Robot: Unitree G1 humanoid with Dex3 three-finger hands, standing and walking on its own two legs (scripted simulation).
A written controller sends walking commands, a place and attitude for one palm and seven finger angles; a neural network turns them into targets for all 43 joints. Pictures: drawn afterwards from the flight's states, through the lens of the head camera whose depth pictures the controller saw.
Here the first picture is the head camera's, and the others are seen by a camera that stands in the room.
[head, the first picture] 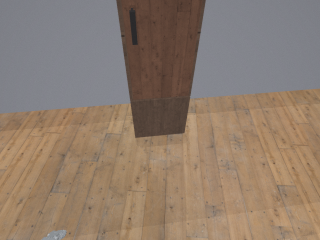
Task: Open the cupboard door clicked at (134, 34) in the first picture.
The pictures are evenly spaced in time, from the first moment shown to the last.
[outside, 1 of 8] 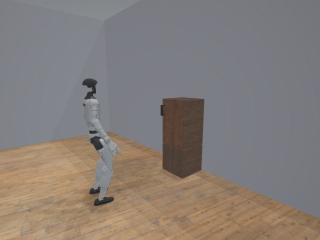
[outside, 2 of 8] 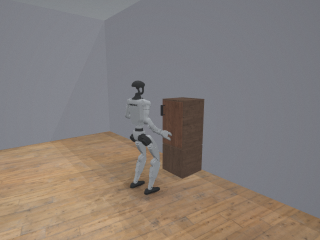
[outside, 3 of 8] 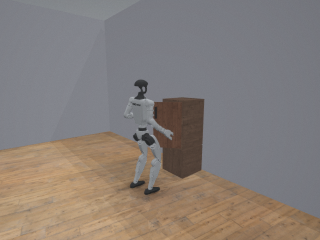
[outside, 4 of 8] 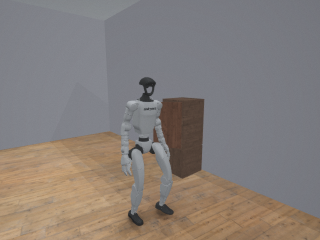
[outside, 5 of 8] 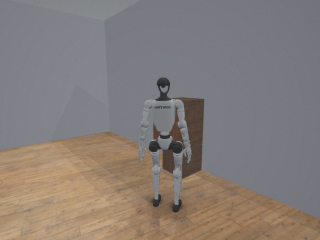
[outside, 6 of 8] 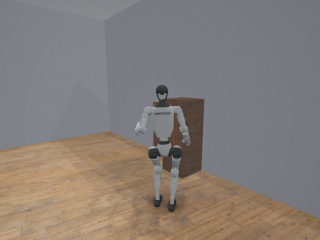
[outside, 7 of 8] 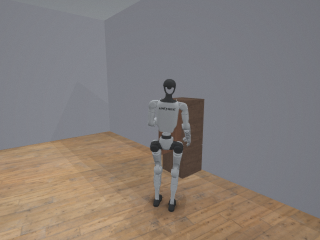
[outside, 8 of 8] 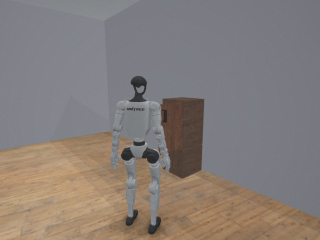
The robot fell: no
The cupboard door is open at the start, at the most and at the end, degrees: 0 91 90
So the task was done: yes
